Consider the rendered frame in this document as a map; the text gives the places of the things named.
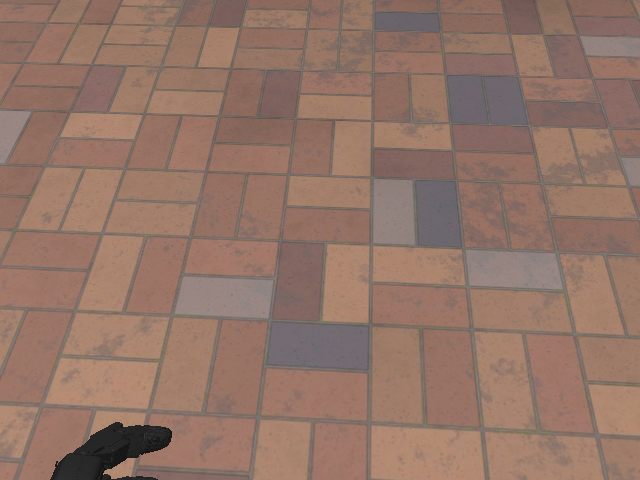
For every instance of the robot left hand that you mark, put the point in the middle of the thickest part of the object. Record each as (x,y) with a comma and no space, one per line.
(109,447)

